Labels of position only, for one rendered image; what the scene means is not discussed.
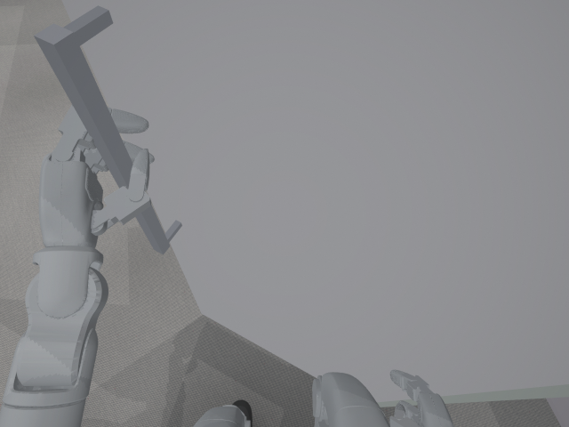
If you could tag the handle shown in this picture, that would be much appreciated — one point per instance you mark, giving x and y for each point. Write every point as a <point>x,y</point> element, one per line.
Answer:
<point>61,47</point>

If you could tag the robot left foot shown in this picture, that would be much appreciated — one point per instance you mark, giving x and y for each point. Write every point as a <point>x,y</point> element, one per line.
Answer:
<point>245,408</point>

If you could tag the fridge door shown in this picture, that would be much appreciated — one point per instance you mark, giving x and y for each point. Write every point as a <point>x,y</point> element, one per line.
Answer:
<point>363,185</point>

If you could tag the left robot forearm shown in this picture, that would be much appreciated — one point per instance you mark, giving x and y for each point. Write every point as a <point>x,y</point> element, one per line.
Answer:
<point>52,366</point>

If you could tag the robot right hand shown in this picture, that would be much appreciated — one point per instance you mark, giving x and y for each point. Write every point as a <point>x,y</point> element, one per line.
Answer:
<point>431,411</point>

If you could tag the robot left hand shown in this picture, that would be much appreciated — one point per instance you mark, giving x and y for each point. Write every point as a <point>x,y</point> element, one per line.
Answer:
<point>69,189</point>

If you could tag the right robot thigh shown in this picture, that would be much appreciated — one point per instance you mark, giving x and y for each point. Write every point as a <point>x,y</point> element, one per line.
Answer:
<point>343,401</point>

